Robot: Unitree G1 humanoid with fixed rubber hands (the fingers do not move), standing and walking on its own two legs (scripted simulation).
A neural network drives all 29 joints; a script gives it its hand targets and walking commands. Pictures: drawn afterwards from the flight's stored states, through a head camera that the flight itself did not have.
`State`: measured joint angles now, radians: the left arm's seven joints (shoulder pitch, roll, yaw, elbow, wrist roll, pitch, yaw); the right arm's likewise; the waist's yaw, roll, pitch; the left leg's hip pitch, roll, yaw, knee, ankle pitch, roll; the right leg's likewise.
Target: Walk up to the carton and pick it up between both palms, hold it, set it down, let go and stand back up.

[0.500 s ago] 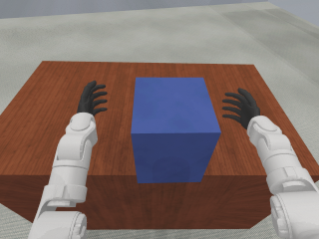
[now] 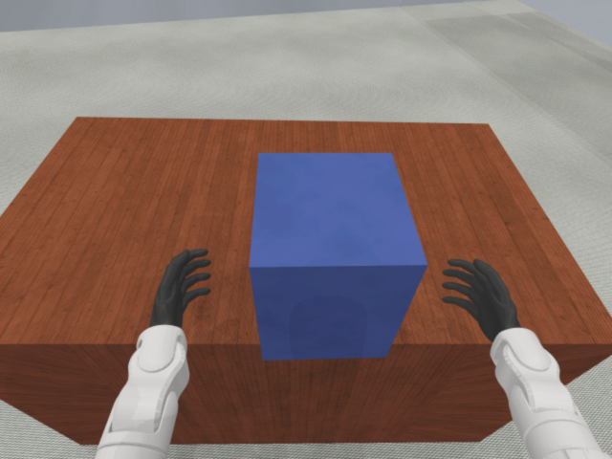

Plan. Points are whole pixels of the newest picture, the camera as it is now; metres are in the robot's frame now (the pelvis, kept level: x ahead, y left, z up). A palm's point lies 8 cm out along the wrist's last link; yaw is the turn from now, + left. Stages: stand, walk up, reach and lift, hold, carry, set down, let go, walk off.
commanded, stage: set down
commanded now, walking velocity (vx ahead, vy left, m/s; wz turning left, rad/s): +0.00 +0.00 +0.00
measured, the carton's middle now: (325, 259) +0.39 +0.02 +0.02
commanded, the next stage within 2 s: let go in 1.30 s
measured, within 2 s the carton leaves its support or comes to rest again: neither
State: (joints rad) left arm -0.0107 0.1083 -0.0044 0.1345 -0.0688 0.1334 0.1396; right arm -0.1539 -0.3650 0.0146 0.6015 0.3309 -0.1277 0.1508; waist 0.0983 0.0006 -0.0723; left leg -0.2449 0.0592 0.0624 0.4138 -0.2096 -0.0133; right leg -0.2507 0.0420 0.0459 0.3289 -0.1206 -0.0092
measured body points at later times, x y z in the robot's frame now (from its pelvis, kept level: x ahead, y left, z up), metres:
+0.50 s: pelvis +0.01 +0.00 +0.00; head +0.01 +0.01 +0.45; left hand +0.25 +0.22 +0.01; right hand +0.28 -0.21 -0.01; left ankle +0.00 +0.12 -0.75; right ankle +0.03 -0.12 -0.75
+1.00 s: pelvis +0.01 +0.00 +0.00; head +0.01 +0.01 +0.45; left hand +0.21 +0.22 -0.03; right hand +0.24 -0.21 -0.04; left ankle +0.00 +0.12 -0.75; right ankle +0.03 -0.12 -0.75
